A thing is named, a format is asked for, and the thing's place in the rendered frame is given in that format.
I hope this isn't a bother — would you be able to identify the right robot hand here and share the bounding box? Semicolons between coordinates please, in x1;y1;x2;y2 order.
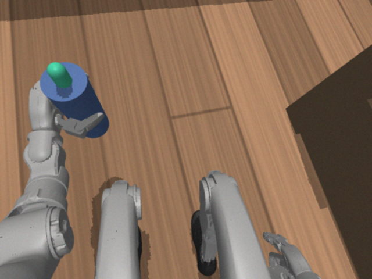
263;232;312;279

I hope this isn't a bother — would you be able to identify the left robot hand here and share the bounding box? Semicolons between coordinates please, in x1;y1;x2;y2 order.
28;73;104;139

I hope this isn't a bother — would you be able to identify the bottle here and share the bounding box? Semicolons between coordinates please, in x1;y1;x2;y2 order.
40;62;109;138

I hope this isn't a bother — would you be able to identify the right robot foot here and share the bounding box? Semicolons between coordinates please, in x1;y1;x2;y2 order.
191;210;217;276

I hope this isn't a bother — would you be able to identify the sofa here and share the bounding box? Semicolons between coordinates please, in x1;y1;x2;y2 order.
286;44;372;279

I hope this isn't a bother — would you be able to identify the left robot arm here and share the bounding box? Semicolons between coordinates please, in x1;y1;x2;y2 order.
0;130;74;279

